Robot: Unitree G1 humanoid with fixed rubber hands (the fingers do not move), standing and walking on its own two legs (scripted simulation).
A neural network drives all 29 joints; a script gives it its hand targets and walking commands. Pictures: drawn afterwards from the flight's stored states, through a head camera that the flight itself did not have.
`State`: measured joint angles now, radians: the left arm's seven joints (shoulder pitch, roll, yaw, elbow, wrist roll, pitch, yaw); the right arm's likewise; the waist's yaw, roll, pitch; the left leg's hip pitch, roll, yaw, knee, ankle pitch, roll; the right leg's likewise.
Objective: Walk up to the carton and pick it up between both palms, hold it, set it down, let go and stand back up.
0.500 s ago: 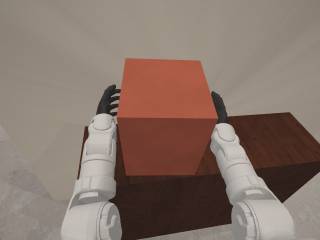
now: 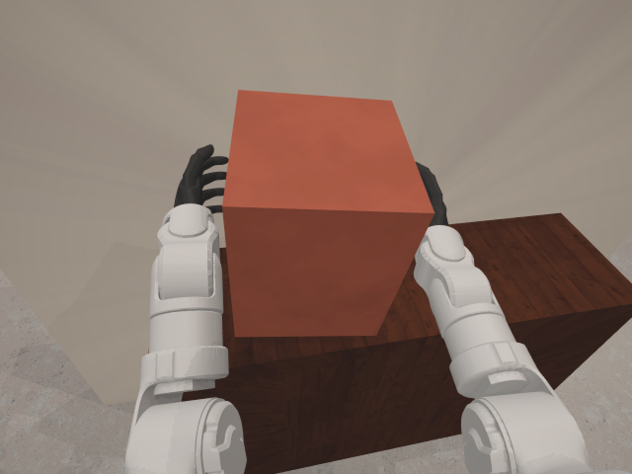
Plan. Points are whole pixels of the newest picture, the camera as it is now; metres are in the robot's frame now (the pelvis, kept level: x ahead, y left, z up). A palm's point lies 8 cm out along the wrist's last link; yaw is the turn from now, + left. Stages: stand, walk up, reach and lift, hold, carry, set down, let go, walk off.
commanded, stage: reach and lift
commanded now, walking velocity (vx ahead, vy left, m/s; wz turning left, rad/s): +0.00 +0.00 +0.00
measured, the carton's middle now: (311, 221) +0.41 -0.01 +0.13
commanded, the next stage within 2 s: hold in 0.98 s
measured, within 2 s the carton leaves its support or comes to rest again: neither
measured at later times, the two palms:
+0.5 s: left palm (187, 206) +0.38 +0.14 +0.19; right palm (429, 218) +0.36 -0.15 +0.16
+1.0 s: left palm (175, 204) +0.36 +0.14 +0.20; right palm (429, 214) +0.35 -0.15 +0.18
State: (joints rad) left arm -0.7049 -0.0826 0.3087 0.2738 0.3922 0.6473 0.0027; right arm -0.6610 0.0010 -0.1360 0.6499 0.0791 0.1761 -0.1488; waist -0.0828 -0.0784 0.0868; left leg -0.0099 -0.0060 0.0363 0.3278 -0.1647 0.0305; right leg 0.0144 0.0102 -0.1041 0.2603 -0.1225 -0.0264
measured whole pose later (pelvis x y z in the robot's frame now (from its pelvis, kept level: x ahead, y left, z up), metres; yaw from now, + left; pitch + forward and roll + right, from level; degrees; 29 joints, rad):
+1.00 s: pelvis -0.01 +0.00 +0.00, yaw +0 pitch -11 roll -1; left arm -0.69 -0.06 0.30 0.13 0.39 0.77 -0.04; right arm -0.66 -0.02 -0.05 0.53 0.15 0.27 -0.20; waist -0.09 -0.06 0.10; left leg 0.02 0.00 0.03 0.34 -0.16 0.03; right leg 0.06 0.01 -0.11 0.25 -0.12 -0.03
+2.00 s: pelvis +0.00 -0.01 +0.00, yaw +1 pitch -11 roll -1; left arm -0.66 -0.06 0.31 0.02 0.40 0.83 -0.08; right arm -0.65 -0.01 -0.02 0.43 0.17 0.33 -0.23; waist -0.09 -0.06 0.10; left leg 0.03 0.00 0.02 0.33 -0.16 0.02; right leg 0.06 0.02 -0.11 0.26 -0.13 -0.04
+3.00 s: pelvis -0.01 -0.01 +0.00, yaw +1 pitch -12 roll -1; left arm -0.67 -0.06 0.32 0.06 0.42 0.81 -0.08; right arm -0.65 -0.01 -0.02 0.47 0.15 0.31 -0.22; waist -0.09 -0.07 0.11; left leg 0.04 0.00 0.03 0.32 -0.16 0.02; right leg 0.07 0.02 -0.11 0.26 -0.13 -0.04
